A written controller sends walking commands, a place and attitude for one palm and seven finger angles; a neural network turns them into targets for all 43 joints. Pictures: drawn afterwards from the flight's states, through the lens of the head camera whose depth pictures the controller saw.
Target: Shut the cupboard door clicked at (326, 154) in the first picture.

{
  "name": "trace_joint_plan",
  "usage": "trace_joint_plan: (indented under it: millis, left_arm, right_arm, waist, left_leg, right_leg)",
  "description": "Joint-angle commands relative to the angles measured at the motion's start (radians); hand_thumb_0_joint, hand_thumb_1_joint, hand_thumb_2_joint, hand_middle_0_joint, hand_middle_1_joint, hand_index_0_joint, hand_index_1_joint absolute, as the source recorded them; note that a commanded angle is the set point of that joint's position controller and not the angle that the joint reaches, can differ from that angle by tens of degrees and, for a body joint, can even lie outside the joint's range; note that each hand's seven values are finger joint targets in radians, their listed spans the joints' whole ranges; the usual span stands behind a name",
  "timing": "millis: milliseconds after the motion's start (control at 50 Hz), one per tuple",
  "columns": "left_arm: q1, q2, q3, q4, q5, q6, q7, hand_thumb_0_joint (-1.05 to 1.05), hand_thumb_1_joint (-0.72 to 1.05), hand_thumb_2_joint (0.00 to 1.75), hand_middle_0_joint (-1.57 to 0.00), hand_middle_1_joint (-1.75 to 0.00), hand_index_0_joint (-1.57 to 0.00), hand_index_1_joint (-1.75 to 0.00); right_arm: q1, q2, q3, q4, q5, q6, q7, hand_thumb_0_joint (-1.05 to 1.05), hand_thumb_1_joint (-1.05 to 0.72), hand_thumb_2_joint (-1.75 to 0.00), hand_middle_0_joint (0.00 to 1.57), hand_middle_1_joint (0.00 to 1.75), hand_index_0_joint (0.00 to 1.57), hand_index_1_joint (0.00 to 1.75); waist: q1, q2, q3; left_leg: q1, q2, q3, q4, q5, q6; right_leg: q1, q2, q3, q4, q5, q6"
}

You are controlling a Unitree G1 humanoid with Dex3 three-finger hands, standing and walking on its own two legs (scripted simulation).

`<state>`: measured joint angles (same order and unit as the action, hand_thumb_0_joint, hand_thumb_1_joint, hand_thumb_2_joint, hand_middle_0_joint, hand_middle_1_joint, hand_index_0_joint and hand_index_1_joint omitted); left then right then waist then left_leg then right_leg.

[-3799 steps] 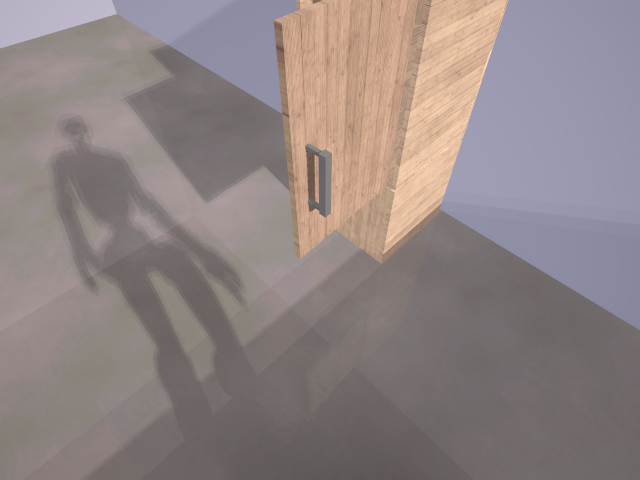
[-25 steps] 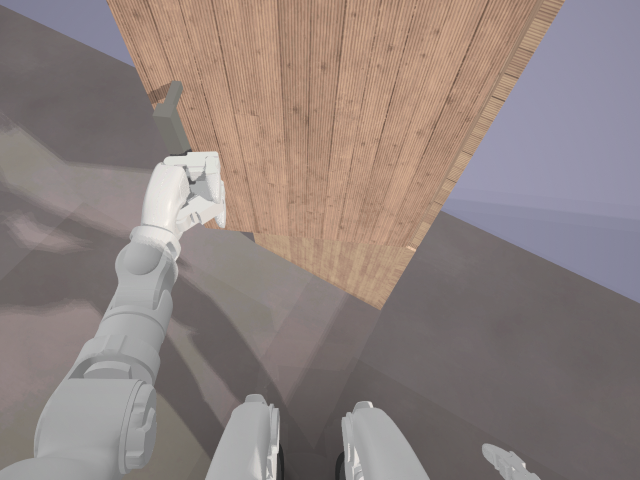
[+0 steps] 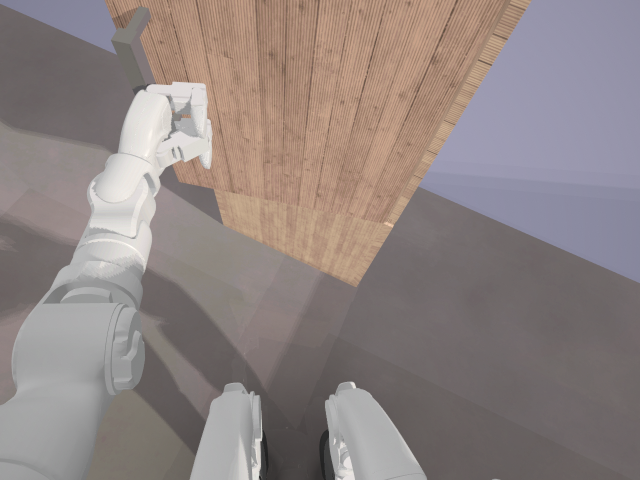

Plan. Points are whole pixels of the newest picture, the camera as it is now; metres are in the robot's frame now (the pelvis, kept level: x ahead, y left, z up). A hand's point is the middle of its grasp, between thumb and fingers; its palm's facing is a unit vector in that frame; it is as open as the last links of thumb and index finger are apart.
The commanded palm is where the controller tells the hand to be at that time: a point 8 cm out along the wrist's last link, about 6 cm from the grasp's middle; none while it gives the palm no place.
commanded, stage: push the door shut along its arc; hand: left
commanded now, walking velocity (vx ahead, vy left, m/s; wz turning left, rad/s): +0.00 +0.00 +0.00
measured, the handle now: (155, 88) +0.58 +0.16 +0.07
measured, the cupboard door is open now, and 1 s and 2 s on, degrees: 15 0 0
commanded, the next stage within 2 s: pull the fist back off the door in 0.80 s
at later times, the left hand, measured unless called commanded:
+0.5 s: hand (241, 102) +0.56 +0.06 +0.07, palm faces -0.38 -0.92 -0.05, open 2.8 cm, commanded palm +0.57 +0.09 +0.06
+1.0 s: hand (252, 74) +0.61 +0.05 +0.07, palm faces -0.26 -0.96 +0.09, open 2.8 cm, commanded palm +0.60 +0.05 +0.06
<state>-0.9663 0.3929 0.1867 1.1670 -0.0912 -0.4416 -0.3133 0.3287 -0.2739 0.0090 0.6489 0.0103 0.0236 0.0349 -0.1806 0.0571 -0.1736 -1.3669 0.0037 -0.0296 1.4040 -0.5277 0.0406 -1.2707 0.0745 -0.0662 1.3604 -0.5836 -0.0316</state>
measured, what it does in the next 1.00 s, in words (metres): stands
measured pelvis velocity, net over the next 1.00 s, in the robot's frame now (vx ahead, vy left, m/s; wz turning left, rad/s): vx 0.00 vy -0.01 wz -0.05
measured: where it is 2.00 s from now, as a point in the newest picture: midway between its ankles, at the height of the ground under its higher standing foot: outside the picture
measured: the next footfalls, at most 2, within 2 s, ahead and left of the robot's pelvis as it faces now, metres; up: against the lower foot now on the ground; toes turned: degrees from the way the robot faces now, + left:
none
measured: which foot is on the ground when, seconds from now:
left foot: down 0.00-1.00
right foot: down 0.00-1.00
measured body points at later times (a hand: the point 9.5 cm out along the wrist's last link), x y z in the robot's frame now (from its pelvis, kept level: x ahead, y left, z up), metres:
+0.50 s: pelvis +0.00 +0.00 -0.02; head +0.18 +0.02 +0.39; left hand +0.58 +0.11 +0.07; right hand -0.02 -0.26 -0.13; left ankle +0.06 +0.09 -0.59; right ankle +0.03 -0.11 -0.59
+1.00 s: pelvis +0.00 -0.01 -0.04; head +0.20 +0.02 +0.36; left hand +0.61 +0.10 +0.06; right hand -0.04 -0.27 -0.13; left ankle +0.06 +0.09 -0.59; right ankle +0.03 -0.11 -0.59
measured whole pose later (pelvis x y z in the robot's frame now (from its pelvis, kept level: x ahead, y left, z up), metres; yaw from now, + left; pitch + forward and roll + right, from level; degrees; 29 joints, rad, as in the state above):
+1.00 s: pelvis +0.00 -0.01 -0.04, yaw -3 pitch +36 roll -6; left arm -1.42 0.51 0.29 1.31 -0.01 -0.20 -0.24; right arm 0.40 -0.25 0.05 0.65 -0.06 -0.06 0.03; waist -0.29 0.07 -0.16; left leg -1.61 0.04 -0.06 1.54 -0.56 0.02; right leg -1.51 0.11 -0.10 1.48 -0.60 -0.05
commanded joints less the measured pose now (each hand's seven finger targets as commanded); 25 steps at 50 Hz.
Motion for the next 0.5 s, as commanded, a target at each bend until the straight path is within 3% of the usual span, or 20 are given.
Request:
trace_joint_plan:
  millis: [0,20,80,140,220,300,340,440,480]
  left_arm:
    - [-0.554,0.139,0.016,-0.220,-0.015,-0.057,-0.016,0.00,0.90,0.90,-1.30,-1.50,-1.30,-1.50]
    - [-0.546,0.158,0.024,-0.194,-0.005,-0.051,-0.018,0.00,0.90,0.90,-1.30,-1.50,-1.30,-1.50]
    - [-0.594,0.171,0.024,-0.200,0.000,-0.036,-0.025,0.00,0.90,0.90,-1.30,-1.50,-1.30,-1.50]
    - [-0.642,0.145,0.001,-0.183,0.000,-0.021,-0.032,0.00,0.90,0.90,-1.30,-1.50,-1.30,-1.50]
    - [-0.669,0.160,0.013,-0.161,0.006,0.000,-0.035,0.00,0.90,0.90,-1.30,-1.50,-1.30,-1.50]
    - [-0.680,0.219,0.062,-0.117,0.025,0.025,-0.028,0.00,0.90,0.90,-1.30,-1.50,-1.30,-1.50]
    - [-0.702,0.235,0.060,-0.077,0.044,0.039,-0.024,0.00,0.90,0.90,-1.30,-1.50,-1.30,-1.50]
    - [-0.751,0.260,0.065,-0.092,0.060,0.050,-0.038,0.00,0.90,0.90,-1.30,-1.50,-1.30,-1.50]
    - [-0.790,0.242,0.037,-0.096,0.063,0.064,-0.053,0.00,0.90,0.90,-1.30,-1.50,-1.30,-1.50]
  right_arm:
    - [0.168,-0.182,-0.060,-0.052,-0.006,-0.018,-0.006,0.00,-0.90,-0.90,0.20,0.30,0.20,0.30]
    - [0.167,-0.186,-0.059,-0.047,-0.004,-0.015,-0.005,0.00,-0.90,-0.90,0.20,0.30,0.20,0.30]
    - [0.177,-0.186,-0.058,-0.045,-0.005,-0.016,-0.007,0.00,-0.90,-0.90,0.20,0.30,0.20,0.30]
    - [0.186,-0.187,-0.056,-0.038,-0.008,-0.022,-0.007,0.00,-0.90,-0.90,0.20,0.30,0.20,0.30]
    - [0.200,-0.189,-0.054,-0.035,-0.011,-0.027,-0.007,0.00,-0.90,-0.90,0.20,0.30,0.20,0.30]
    - [0.218,-0.188,-0.046,-0.039,-0.019,-0.028,-0.005,0.00,-0.90,-0.90,0.20,0.30,0.20,0.30]
    - [0.222,-0.187,-0.040,-0.041,-0.020,-0.021,-0.007,0.00,-0.90,-0.90,0.20,0.30,0.20,0.30]
    - [0.239,-0.188,-0.042,-0.042,-0.024,-0.025,-0.007,0.00,-0.90,-0.90,0.20,0.30,0.20,0.30]
    - [0.242,-0.187,-0.043,-0.037,-0.022,-0.028,-0.011,0.00,-0.90,-0.90,0.20,0.30,0.20,0.30]
  waist:
    - [-0.065,0.115,-0.546]
    - [-0.059,0.110,-0.540]
    - [-0.074,0.105,-0.535]
    - [-0.091,0.121,-0.536]
    - [-0.099,0.134,-0.547]
    - [-0.095,0.126,-0.545]
    - [-0.110,0.109,-0.512]
    - [-0.115,0.132,-0.557]
    - [-0.131,0.132,-0.559]
  left_leg:
    - [0.569,0.022,-0.103,-0.131,0.299,0.005]
    - [0.560,0.025,-0.106,-0.131,0.282,0.001]
    - [0.545,0.025,-0.105,-0.121,0.285,0.004]
    - [0.556,0.027,-0.115,-0.113,0.283,0.006]
    - [0.565,0.029,-0.120,-0.104,0.308,0.006]
    - [0.506,0.027,-0.110,-0.082,0.315,0.011]
    - [0.453,0.027,-0.102,-0.068,0.293,0.014]
    - [0.450,0.029,-0.100,-0.048,0.296,0.016]
    - [0.436,0.028,-0.094,-0.038,0.287,0.019]
  right_leg:
    - [0.066,-0.009,0.052,-0.184,0.240,-0.019]
    - [0.059,-0.009,0.051,-0.184,0.226,-0.019]
    - [0.059,-0.006,0.050,-0.183,0.229,-0.019]
    - [0.019,-0.004,0.046,-0.177,0.220,-0.019]
    - [-0.009,-0.003,0.040,-0.164,0.229,-0.020]
    - [0.002,0.001,0.041,-0.147,0.233,-0.021]
    - [-0.003,0.003,0.042,-0.145,0.224,-0.017]
    - [-0.003,0.007,0.047,-0.137,0.226,-0.016]
    - [-0.002,0.009,0.051,-0.140,0.228,-0.015]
